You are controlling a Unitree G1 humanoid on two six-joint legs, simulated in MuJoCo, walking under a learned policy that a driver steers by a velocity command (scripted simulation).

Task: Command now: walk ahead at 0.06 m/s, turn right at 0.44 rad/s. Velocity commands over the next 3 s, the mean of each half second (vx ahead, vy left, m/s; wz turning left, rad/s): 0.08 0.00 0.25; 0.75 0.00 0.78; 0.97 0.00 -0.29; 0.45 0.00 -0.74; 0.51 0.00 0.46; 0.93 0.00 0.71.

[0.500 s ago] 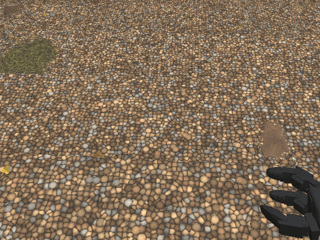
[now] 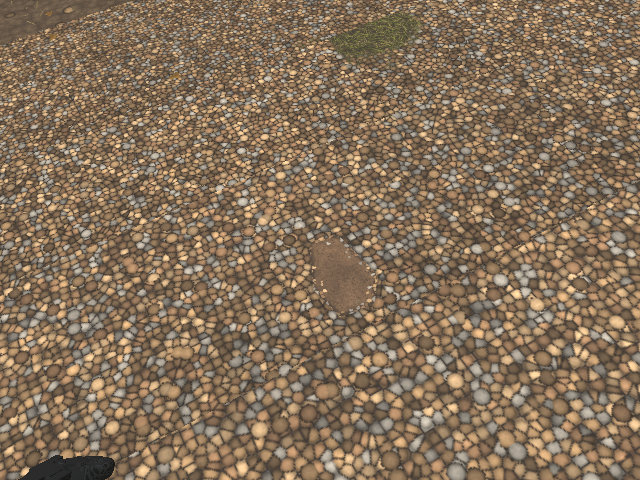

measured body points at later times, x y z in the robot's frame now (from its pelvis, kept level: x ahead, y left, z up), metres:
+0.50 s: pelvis +0.02 +0.03 +0.01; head +0.04 +0.07 +0.46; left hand +0.15 +0.34 -0.08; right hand +0.14 -0.24 -0.09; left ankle -0.01 +0.12 -0.73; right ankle +0.05 -0.11 -0.66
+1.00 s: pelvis +0.21 +0.07 +0.00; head +0.23 +0.07 +0.45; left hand +0.04 +0.31 -0.11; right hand +0.51 -0.01 -0.08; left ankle +0.18 +0.26 -0.63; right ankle +0.18 -0.09 -0.73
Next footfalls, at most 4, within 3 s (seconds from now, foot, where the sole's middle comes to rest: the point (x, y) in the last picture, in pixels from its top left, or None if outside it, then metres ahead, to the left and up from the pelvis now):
0.34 left None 0.03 0.13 -0.76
0.76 right None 0.22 -0.07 -0.76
1.22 left None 0.40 0.44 -0.76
1.72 right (175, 342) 0.87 0.44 -0.95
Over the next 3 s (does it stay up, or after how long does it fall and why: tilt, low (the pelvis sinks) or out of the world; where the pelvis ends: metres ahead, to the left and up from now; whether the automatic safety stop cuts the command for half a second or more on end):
stays up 1.43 0.73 -0.36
